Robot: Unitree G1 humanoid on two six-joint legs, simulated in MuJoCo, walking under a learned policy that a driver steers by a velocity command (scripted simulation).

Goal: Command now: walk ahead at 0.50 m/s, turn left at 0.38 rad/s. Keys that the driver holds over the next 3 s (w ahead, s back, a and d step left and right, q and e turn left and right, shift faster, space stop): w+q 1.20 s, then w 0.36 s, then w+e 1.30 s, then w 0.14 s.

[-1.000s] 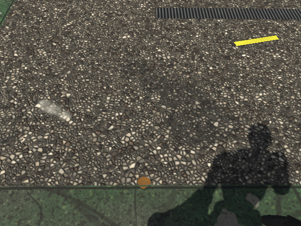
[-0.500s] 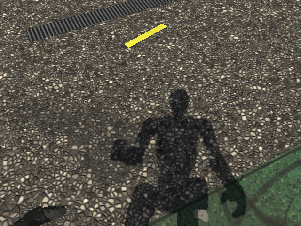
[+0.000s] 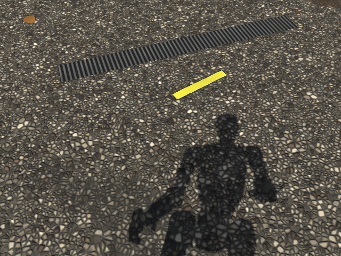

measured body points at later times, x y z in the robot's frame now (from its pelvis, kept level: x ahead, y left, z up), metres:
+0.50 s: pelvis +0.30 +0.01 +0.00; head +0.32 +0.02 +0.45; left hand +0.46 +0.30 -0.06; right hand +0.42 -0.27 -0.11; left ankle +0.15 +0.09 -0.72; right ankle +0.45 -0.08 -0.72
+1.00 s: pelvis +0.53 +0.13 +0.00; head +0.56 +0.15 +0.45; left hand +0.37 +0.38 -0.13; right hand +0.86 +0.07 -0.07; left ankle +0.59 +0.28 -0.72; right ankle +0.45 -0.08 -0.72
